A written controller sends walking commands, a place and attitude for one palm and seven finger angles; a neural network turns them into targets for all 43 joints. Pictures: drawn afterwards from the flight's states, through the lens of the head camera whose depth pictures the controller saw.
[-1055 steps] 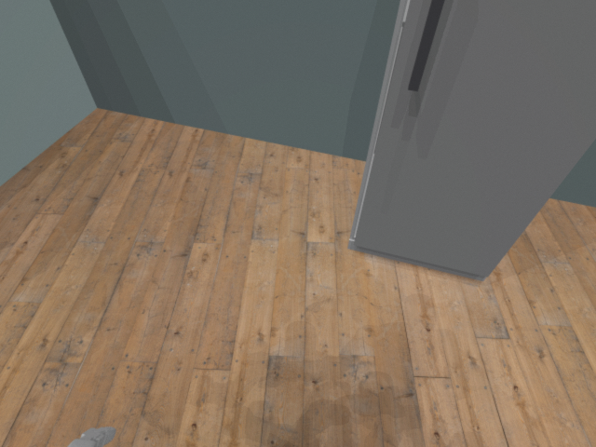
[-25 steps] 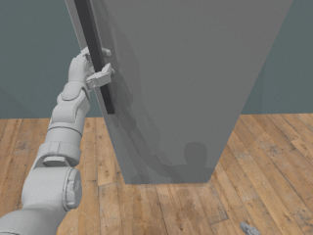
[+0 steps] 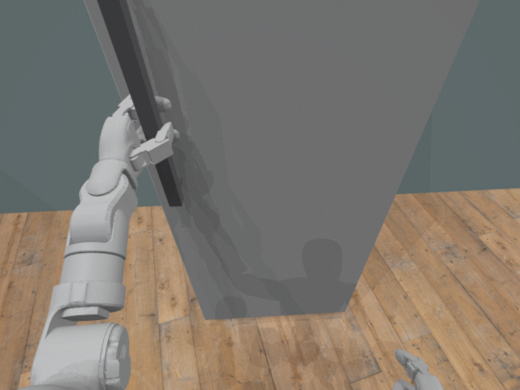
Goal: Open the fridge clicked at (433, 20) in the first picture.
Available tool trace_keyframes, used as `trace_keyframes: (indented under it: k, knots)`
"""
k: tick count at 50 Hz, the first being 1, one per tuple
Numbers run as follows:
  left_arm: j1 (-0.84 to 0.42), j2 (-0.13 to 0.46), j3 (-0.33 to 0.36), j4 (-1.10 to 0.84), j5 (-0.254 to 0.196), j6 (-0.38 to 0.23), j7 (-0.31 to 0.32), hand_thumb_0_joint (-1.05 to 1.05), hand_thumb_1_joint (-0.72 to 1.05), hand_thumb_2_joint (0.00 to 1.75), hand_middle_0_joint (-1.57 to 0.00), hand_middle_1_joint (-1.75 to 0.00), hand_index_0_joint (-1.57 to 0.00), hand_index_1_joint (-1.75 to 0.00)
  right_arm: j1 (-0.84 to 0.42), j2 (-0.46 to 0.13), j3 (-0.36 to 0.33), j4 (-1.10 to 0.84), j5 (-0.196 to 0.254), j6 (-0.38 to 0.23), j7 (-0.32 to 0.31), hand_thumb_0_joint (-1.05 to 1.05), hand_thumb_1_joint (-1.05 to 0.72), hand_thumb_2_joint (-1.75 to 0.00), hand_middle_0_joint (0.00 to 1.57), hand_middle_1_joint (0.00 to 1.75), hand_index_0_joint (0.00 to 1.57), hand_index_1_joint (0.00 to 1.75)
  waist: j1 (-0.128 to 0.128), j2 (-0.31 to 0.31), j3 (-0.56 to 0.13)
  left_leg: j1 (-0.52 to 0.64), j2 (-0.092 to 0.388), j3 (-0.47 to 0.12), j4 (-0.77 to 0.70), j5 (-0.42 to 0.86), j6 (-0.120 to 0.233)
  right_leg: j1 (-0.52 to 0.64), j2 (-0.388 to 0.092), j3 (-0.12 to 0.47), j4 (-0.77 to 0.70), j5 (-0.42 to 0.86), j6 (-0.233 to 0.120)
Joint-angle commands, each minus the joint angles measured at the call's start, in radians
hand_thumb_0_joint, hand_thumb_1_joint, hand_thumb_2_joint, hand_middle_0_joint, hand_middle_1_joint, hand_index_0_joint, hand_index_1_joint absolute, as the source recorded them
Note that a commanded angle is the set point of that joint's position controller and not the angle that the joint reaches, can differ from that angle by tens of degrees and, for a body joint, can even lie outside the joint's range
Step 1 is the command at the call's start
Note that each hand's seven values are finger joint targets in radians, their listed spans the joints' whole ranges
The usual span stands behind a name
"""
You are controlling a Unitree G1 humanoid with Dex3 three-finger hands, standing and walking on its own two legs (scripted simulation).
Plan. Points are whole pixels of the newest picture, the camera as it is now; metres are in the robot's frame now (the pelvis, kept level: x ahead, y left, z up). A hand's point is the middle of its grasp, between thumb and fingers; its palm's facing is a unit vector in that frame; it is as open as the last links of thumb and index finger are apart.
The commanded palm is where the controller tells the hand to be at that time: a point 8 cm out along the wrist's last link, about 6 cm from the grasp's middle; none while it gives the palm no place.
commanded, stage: pull the door a little, standing still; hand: left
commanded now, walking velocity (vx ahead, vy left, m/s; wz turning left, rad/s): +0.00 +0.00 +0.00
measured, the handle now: (151, 106) +0.47 +0.18 +0.22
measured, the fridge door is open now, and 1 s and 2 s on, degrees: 0 11 34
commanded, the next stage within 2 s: walk backward, drawing the door open in 0.46 s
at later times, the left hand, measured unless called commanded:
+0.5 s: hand (164, 156) +0.38 +0.15 +0.19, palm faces +0.07 -1.00 -0.01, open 6.4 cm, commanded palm +0.30 +0.20 +0.20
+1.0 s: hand (165, 186) +0.33 +0.14 +0.19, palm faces +0.24 -0.93 -0.29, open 7.2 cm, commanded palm +0.28 +0.19 +0.19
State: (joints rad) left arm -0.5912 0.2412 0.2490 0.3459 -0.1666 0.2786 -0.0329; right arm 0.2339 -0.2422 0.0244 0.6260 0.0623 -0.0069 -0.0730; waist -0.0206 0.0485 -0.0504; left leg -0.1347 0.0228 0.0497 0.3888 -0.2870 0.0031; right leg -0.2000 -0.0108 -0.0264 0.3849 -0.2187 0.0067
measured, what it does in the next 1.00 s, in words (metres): lifts its left foot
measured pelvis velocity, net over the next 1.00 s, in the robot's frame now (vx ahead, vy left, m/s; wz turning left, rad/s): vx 0.07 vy -0.04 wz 0.03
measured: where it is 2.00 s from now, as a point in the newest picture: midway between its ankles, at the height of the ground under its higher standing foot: outside the picture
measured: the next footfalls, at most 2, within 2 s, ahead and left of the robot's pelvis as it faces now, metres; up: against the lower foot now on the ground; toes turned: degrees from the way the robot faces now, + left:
left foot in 1.14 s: +0.21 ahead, +0.08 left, +0.00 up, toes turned +6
right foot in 1.42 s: +0.10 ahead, -0.20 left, +0.00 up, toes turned +9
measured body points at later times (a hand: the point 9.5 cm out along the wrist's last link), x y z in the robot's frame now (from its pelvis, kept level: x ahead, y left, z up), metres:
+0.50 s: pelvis +0.04 +0.00 +0.00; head +0.04 -0.02 +0.45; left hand +0.37 +0.20 +0.20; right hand +0.21 -0.23 -0.09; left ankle -0.05 +0.12 -0.73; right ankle -0.01 -0.12 -0.74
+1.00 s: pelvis +0.07 -0.04 +0.01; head +0.13 -0.07 +0.46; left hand +0.31 +0.19 +0.20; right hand +0.26 -0.24 -0.09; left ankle +0.06 +0.10 -0.66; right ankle -0.01 -0.12 -0.73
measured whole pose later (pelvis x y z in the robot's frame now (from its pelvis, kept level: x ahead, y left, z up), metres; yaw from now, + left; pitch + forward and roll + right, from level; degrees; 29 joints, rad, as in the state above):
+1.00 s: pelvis +0.07 -0.04 +0.01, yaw +2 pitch +2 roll +4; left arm 0.22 0.27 0.17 -0.51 -0.08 -0.05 0.09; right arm 0.16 -0.20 0.04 0.51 -0.02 0.00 -0.05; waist 0.02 0.00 0.10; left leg -0.49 -0.05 0.00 0.97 -0.34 -0.02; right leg -0.14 -0.06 -0.10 0.47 -0.24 -0.07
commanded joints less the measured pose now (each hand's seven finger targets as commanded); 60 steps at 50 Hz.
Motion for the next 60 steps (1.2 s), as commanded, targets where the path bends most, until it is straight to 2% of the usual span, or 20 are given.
trace_keyframes:
  k: [1, 14, 28, 29, 30, 31, 32, 34, 38, 41, 43, 44, 45, 48, 55, 56, 57, 58, 59, 60]
  knots:
    - [-0.496, 0.185, 0.01, -0.281, -0.001, -0.043, -0.003, 0.0, 0.9, 0.9, -0.45, -1.4, -0.45, -1.4, -0.088, -0.114, -0.038, -0.123, -0.009, -0.035, -0.011, 0.0, -0.9, -0.9, 0.2, 0.3, 0.2, 0.3, 0.029, -0.032, -0.352, 0.104, -0.003, -0.018, 0.042, 0.645, 0.016, 0.197, 0.012, -0.03, 0.046, 0.583, -0.034]
    - [-0.143, 0.11, 0.003, -0.544, -0.024, -0.011, -0.017, 0.0, 0.9, 0.9, -0.45, -1.4, -0.45, -1.4, -0.156, -0.09, -0.029, -0.192, -0.014, -0.014, 0.016, 0.0, -0.9, -0.9, 0.2, 0.3, 0.2, 0.3, 0.085, -0.033, -0.401, 0.124, 0.003, -0.02, 0.04, 0.777, 0.003, 0.275, 0.006, -0.036, 0.067, 0.673, -0.037]
    - [0.603, 0.105, 0.037, -1.183, -0.064, 0.11, -0.01, 0.0, 0.9, 0.9, -0.45, -1.4, -0.45, -1.4, -0.23, -0.072, -0.017, -0.27, -0.016, -0.009, 0.056, 0.0, -0.9, -0.9, 0.2, 0.3, 0.2, 0.3, 0.115, -0.021, -0.311, 0.05, 0.004, -0.034, 0.07, 0.762, -0.003, 0.249, 0.0, -0.052, 0.1, 0.682, -0.031]
    - [0.126, 0.371, 0.115, -1.169, 0.063, -0.094, 0.08, 0.0, 0.9, 0.9, -0.45, -1.4, -0.45, -1.4, -0.174, -0.125, -0.021, -0.27, -0.041, -0.002, 0.028, 0.0, -0.9, -0.9, 0.2, 0.3, 0.2, 0.3, 0.001, -0.025, -0.192, -0.025, 0.018, -0.037, 0.145, 0.654, 0.021, 0.163, -0.053, 0.045, 0.056, 0.744, -0.023]
    - [0.202, 0.332, 0.134, -1.024, 0.075, -0.18, 0.115, 0.0, 0.9, 0.9, -0.45, -1.4, -0.45, -1.4, -0.141, -0.094, -0.028, -0.216, -0.052, -0.006, 0.014, 0.0, -0.9, -0.9, 0.2, 0.3, 0.2, 0.3, 0.003, -0.076, -0.165, -0.041, 0.02, -0.066, 0.148, 0.548, 0.02, 0.125, -0.088, 0.033, 0.05, 0.719, -0.035]
    - [0.465, 0.164, 0.008, -0.918, 0.072, -0.211, 0.111, 0.0, 0.9, 0.9, -0.45, -1.4, -0.45, -1.4, -0.15, -0.092, -0.027, -0.216, -0.061, 0.004, 0.008, 0.0, -0.9, -0.9, 0.2, 0.3, 0.2, 0.3, 0.006, -0.081, -0.168, -0.023, 0.022, -0.073, 0.14, 0.58, 0.024, 0.111, -0.084, 0.003, 0.084, 0.716, -0.037]
    - [0.531, 0.128, -0.037, -0.943, 0.077, -0.24, 0.107, 0.0, 0.9, 0.9, -0.45, -1.4, -0.45, -1.4, -0.144, -0.095, -0.025, -0.232, -0.065, 0.014, 0.009, 0.0, -0.9, -0.9, 0.2, 0.3, 0.2, 0.3, 0.007, -0.045, -0.19, -0.005, 0.031, -0.074, 0.129, 0.697, 0.02, 0.118, -0.069, -0.018, 0.124, 0.735, -0.027]
    - [0.525, 0.145, -0.038, -1.009, 0.084, -0.295, 0.11, 0.0, 0.9, 0.9, -0.45, -1.4, -0.45, -1.4, -0.136, -0.098, -0.034, -0.246, -0.068, 0.036, 0.013, 0.0, -0.9, -0.9, 0.2, 0.3, 0.2, 0.3, -0.004, 0.017, -0.237, 0.08, 0.058, -0.089, 0.14, 0.97, 0.015, 0.084, -0.04, -0.035, 0.2, 0.716, -0.008]
    - [0.55, 0.12, -0.06, -1.114, 0.105, -0.348, 0.12, 0.0, 0.9, 0.9, -0.45, -1.4, -0.45, -1.4, -0.147, -0.077, -0.048, -0.262, -0.088, 0.029, 0.033, 0.0, -0.9, -0.9, 0.2, 0.3, 0.2, 0.3, -0.011, 0.161, -0.176, 0.352, 0.123, -0.147, 0.113, 1.407, 0.018, -0.213, 0.062, -0.064, 0.224, 0.068, 0.009]
    - [0.567, 0.135, -0.04, -1.179, 0.106, -0.373, 0.131, 0.0, 0.9, 0.9, -0.45, -1.4, -0.45, -1.4, -0.148, -0.064, -0.05, -0.268, -0.088, 0.019, 0.043, 0.0, -0.9, -0.9, 0.2, 0.3, 0.2, 0.3, -0.01, 0.139, -0.154, 0.314, 0.077, -0.106, 0.221, 1.452, -0.022, -0.119, 0.086, -0.111, 0.081, 0.221, -0.006]
    - [0.625, 0.15, 0.0, -1.175, 0.096, -0.403, 0.13, 0.0, 0.9, 0.9, -0.45, -1.4, -0.45, -1.4, -0.177, -0.059, -0.05, -0.281, -0.076, 0.009, 0.042, 0.0, -0.9, -0.9, 0.2, 0.3, 0.2, 0.3, 0.032, -0.018, -0.145, -0.031, 0.001, -0.051, 0.422, 1.031, -0.052, 0.23, 0.037, -0.091, 0.013, 0.748, -0.054]
    - [0.668, 0.186, 0.038, -1.167, 0.096, -0.429, 0.133, 0.0, 0.9, 0.9, -0.45, -1.4, -0.45, -1.4, -0.204, -0.055, -0.053, -0.301, -0.065, -0.006, 0.031, 0.0, -0.9, -0.9, 0.2, 0.3, 0.2, 0.3, 0.08, -0.217, -0.177, -0.453, -0.094, -0.016, 0.617, 0.39, -0.06, 0.597, -0.131, 0.015, 0.108, 1.335, -0.13]
    - [0.74, 0.222, 0.087, -1.082, 0.097, -0.443, 0.144, 0.0, 0.9, 0.9, -0.45, -1.4, -0.45, -1.4, -0.176, -0.033, -0.049, -0.304, -0.062, -0.037, 0.022, 0.0, -0.9, -0.9, 0.2, 0.3, 0.2, 0.3, 0.112, -0.362, -0.185, -0.637, -0.154, -0.066, 0.761, -0.237, -0.026, 0.63, -0.31, 0.113, 0.172, 1.506, -0.172]
    - [0.67, 0.168, 0.064, -1.152, 0.126, -0.473, 0.157, 0.0, 0.9, 0.9, -0.45, -1.4, -0.45, -1.4, -0.182, 0.007, 0.006, -0.253, -0.1, -0.056, 0.014, 0.0, -0.9, -0.9, 0.2, 0.3, 0.2, 0.3, 0.07, -0.121, -0.137, -0.518, -0.039, -0.064, 0.583, -0.096, -0.027, 0.386, -0.287, 0.037, 0.159, 1.057, -0.145]
    - [0.663, 0.221, 0.112, -1.172, 0.121, -0.499, 0.192, 0.0, 0.9, 0.9, -0.45, -1.4, -0.45, -1.4, -0.182, -0.013, -0.022, -0.213, -0.083, -0.04, -0.024, 0.0, -0.9, -0.9, 0.2, 0.3, 0.2, 0.3, 0.02, -0.125, -0.141, -0.1, -0.041, 0.064, 0.233, 0.228, -0.035, 0.089, -0.214, -0.109, 0.208, 0.77, -0.085]
    - [0.632, 0.207, 0.09, -1.205, 0.115, -0.507, 0.188, 0.0, 0.9, 0.9, -0.45, -1.4, -0.45, -1.4, -0.187, -0.022, -0.031, -0.217, -0.076, -0.048, -0.028, 0.0, -0.9, -0.9, 0.2, 0.3, 0.2, 0.3, 0.005, -0.096, -0.184, 0.003, -0.017, 0.023, 0.123, 0.479, -0.009, 0.079, -0.163, -0.122, 0.346, 0.756, -0.039]
    - [0.59, 0.214, 0.078, -1.232, 0.109, -0.52, 0.186, 0.0, 0.9, 0.9, -0.45, -1.4, -0.45, -1.4, -0.194, -0.042, -0.047, -0.217, -0.073, -0.061, -0.024, 0.0, -0.9, -0.9, 0.2, 0.3, 0.2, 0.3, 0.002, 0.029, -0.224, 0.161, 0.133, -0.161, 0.046, 0.939, 0.066, -0.039, -0.046, -0.117, 0.53, 0.453, 0.026]
    - [0.589, 0.189, 0.073, -1.215, 0.096, -0.532, 0.181, 0.0, 0.9, 0.9, -0.45, -1.4, -0.45, -1.4, -0.175, -0.036, -0.047, -0.209, -0.073, -0.079, -0.001, 0.0, -0.9, -0.9, 0.2, 0.3, 0.2, 0.3, 0.021, 0.177, -0.267, 0.301, 0.289, -0.369, 0.019, 1.263, 0.16, -0.159, 0.063, -0.038, 0.739, -0.24, 0.033]
    - [0.6, 0.191, 0.064, -1.205, 0.113, -0.531, 0.177, 0.0, 0.9, 0.9, -0.45, -1.4, -0.45, -1.4, -0.176, -0.024, -0.042, -0.193, -0.091, -0.097, 0.018, 0.0, -0.9, -0.9, 0.2, 0.3, 0.2, 0.3, 0.022, 0.229, -0.284, 0.231, 0.354, -0.512, 0.001, 1.209, 0.191, -0.197, 0.085, 0.076, 0.855, -0.442, 0.006]
    - [0.596, 0.228, 0.096, -1.2, 0.117, -0.525, 0.177, 0.0, 0.9, 0.9, -0.45, -1.4, -0.45, -1.4, -0.2, -0.023, -0.047, -0.18, -0.099, -0.109, 0.02, 0.0, -0.9, -0.9, 0.2, 0.3, 0.2, 0.3, 0.018, 0.21, -0.273, 0.157, 0.364, -0.561, -0.026, 0.989, 0.196, -0.183, 0.063, 0.141, 0.904, -0.404, 0.004]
